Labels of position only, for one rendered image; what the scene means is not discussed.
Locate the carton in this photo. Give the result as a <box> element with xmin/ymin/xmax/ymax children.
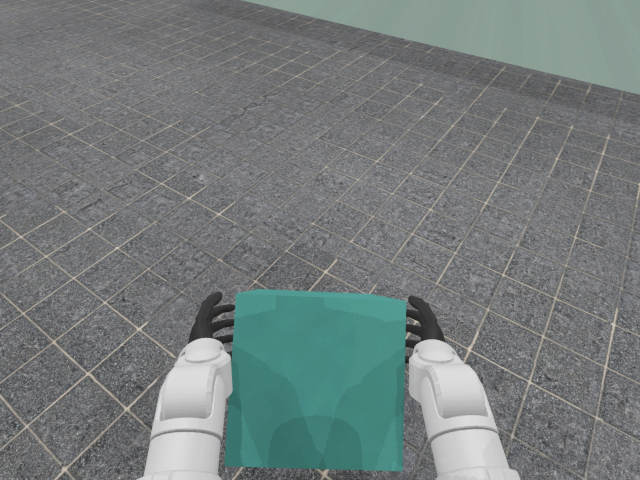
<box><xmin>224</xmin><ymin>289</ymin><xmax>406</xmax><ymax>471</ymax></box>

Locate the robot left forearm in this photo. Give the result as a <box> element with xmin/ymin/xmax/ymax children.
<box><xmin>137</xmin><ymin>338</ymin><xmax>233</xmax><ymax>480</ymax></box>

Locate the robot right forearm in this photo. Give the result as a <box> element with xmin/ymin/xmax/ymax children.
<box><xmin>409</xmin><ymin>339</ymin><xmax>520</xmax><ymax>480</ymax></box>

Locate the robot left hand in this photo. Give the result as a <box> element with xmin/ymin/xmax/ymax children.
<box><xmin>188</xmin><ymin>292</ymin><xmax>235</xmax><ymax>358</ymax></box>

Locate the robot right hand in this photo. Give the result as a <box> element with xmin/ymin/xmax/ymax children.
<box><xmin>405</xmin><ymin>295</ymin><xmax>446</xmax><ymax>363</ymax></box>

